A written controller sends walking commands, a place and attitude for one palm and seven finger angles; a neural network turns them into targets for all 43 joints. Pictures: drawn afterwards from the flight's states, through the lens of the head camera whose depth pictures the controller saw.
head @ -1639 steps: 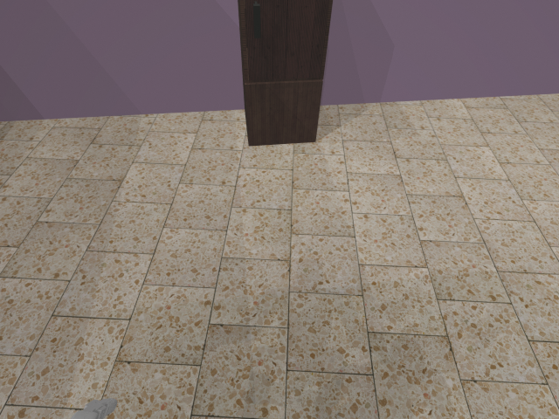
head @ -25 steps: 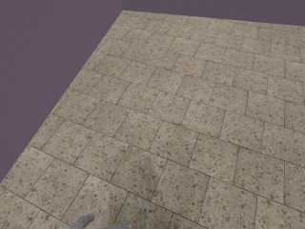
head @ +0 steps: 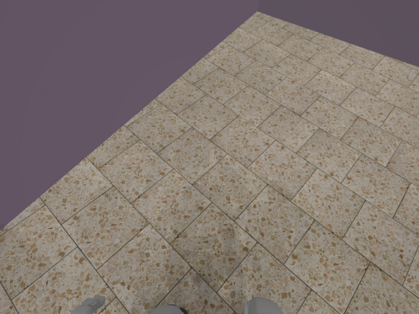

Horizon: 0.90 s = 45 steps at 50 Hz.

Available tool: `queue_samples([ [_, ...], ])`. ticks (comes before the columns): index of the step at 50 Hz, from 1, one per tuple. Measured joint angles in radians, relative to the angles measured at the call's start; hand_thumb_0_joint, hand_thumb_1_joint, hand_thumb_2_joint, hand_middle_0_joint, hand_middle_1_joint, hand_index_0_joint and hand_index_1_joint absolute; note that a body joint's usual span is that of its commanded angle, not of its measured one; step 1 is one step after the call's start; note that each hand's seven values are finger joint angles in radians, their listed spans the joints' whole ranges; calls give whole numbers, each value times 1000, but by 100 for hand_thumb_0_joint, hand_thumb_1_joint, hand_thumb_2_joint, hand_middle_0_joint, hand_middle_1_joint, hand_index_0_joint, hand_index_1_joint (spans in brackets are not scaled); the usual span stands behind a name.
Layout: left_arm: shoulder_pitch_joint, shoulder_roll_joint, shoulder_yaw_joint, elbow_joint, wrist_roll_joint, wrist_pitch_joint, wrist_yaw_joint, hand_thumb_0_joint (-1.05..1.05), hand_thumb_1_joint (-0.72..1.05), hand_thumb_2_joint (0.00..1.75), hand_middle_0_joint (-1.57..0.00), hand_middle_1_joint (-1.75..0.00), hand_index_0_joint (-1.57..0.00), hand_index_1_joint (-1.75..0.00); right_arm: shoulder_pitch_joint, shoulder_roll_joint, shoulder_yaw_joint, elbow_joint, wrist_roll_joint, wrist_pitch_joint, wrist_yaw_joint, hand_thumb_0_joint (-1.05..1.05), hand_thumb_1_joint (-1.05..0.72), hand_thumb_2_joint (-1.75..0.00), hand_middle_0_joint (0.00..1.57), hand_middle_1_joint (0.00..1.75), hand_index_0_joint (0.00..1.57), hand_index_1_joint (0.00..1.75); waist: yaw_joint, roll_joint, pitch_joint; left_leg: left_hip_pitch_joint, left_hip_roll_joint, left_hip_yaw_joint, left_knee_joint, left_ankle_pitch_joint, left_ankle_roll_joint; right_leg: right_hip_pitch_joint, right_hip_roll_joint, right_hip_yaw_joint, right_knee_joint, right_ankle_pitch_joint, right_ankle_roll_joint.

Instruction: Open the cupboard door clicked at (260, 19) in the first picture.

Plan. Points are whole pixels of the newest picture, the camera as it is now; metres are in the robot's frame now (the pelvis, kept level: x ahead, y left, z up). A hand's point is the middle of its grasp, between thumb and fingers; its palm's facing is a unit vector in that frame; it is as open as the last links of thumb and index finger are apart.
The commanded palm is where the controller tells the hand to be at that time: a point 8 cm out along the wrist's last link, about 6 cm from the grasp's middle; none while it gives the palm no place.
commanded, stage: turn to face it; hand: left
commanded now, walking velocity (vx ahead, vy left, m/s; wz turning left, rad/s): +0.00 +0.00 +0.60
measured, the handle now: out of the picture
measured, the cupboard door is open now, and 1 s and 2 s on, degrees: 53 53 53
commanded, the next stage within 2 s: none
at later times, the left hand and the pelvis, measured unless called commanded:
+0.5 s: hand out of the picture +0.01 +0.13 -0.16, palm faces +0.32 -0.92 -0.22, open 7.3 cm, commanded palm none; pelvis +0.03 -0.06 +0.00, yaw +19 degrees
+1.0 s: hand out of the picture +0.03 +0.15 -0.15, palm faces +0.55 -0.78 -0.31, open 7.4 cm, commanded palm none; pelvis +0.06 -0.10 -0.01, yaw +36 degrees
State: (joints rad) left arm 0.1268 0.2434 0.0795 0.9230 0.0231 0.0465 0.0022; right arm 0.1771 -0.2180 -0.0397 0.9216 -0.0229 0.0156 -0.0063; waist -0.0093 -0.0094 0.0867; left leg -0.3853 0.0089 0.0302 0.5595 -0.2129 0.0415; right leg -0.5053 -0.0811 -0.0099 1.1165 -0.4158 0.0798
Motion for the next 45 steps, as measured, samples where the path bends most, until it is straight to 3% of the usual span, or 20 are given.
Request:
queue_samples([
  [6,2,13,-3,-24,-5,2,3,1,91,90,-19,-30,-20,-30,13,-5,-13,4,-1,18,12,0,-90,-90,20,30,20,30,-10,35,-4,2,-3,-80,-39,27,-35,79,24,11,-259,-12,-1],
  [9,14,13,-10,-40,-7,-12,2,1,91,90,-19,-30,-20,-30,16,-13,-25,2,4,32,14,0,-90,-90,20,30,21,30,-13,43,-12,-25,-16,-120,2,10,-63,183,43,-6,-490,61,-13],
  [11,28,4,-14,-43,1,-29,9,1,91,90,-19,-30,-20,-30,8,-25,-37,6,11,43,15,0,-90,-90,20,30,21,30,-4,41,-12,-71,-30,-118,132,-141,-73,201,32,-18,-532,114,-65],
  [14,53,-34,-33,-35,3,-31,14,1,91,90,-20,-30,-20,-30,-6,-54,-54,10,8,57,19,0,-90,-90,20,30,20,30,-12,57,-5,-147,-37,-78,441,-258,-87,238,8,-62,-533,71,-71],
  [17,82,-54,-43,-29,2,-32,16,1,91,90,-20,-30,-20,-30,-26,-60,-53,10,9,63,26,0,-90,-90,20,30,20,30,-16,35,0,-156,-15,-18,554,-245,-108,283,-19,-94,-581,78,-68],
  [24,117,-56,-46,-25,7,-44,10,1,91,90,-20,-30,-20,-30,-95,-45,-29,-9,15,54,35,0,-91,-90,20,30,20,30,12,-28,40,-27,2,59,229,-221,-105,325,-63,-183,-575,52,-59],
  [27,138,-38,-38,-18,1,-40,5,1,91,90,-20,-30,-21,-30,-117,-44,-20,-32,13,38,37,0,-91,-90,20,30,20,30,19,-37,39,56,-11,85,47,-81,-79,300,-81,-218,-477,-1,-43],
  [28,140,-28,-34,-13,-3,-33,2,1,91,90,-20,-30,-21,-30,-121,-42,-21,-41,9,26,36,0,-91,-90,20,30,20,30,16,-40,36,57,-17,81,36,-57,-28,263,-89,-209,-392,-16,-33],
  [30,116,-4,-26,-3,-6,-4,7,1,91,90,-20,-30,-20,-30,-127,-30,-15,-53,9,10,32,0,-91,-90,20,30,20,30,20,-55,48,35,-27,64,90,-82,15,170,-70,-121,-174,-115,-15],
  [34,62,22,-11,-2,-1,21,10,1,91,90,-20,-30,-20,-30,-98,-14,-3,-55,7,8,16,0,-90,-90,20,30,20,30,21,-44,41,50,-23,12,51,-66,3,40,-29,-33,19,-75,3],
  [39,19,27,-4,-38,1,13,-3,1,91,90,-20,-30,-20,-30,-49,-7,2,-31,5,20,15,0,-90,-90,20,30,20,30,16,-14,18,69,-24,-50,-30,-12,-6,-1,-15,15,-48,28,6],
  [45,-7,19,-9,-65,-2,5,-2,1,91,90,-20,-30,-20,-30,1,-6,-13,-13,0,32,20,0,-90,-90,20,30,21,30,-11,22,-3,40,-33,-129,-40,6,-36,88,30,18,-293,17,-5],
])
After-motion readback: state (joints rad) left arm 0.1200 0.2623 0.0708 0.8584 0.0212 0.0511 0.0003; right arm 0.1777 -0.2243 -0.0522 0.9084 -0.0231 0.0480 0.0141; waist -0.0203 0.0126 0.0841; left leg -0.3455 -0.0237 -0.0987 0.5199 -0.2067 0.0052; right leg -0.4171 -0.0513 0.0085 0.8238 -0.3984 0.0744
